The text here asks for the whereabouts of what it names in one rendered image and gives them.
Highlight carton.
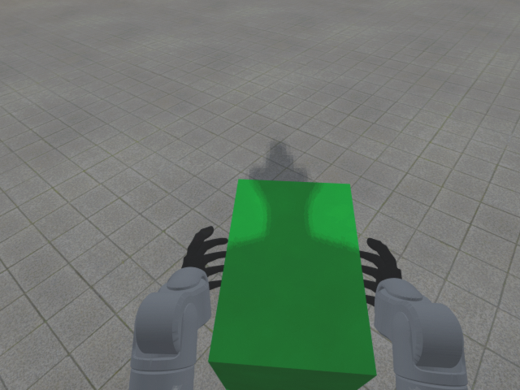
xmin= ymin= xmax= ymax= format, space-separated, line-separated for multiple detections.
xmin=208 ymin=179 xmax=377 ymax=390

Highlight right robot forearm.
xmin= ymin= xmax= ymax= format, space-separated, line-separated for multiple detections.
xmin=374 ymin=278 xmax=468 ymax=390

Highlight robot left hand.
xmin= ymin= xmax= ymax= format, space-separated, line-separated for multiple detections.
xmin=181 ymin=226 xmax=228 ymax=290

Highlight left robot forearm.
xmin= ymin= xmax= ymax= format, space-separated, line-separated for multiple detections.
xmin=128 ymin=267 xmax=211 ymax=390

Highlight robot right hand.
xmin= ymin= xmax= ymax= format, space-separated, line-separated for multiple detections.
xmin=359 ymin=238 xmax=402 ymax=307

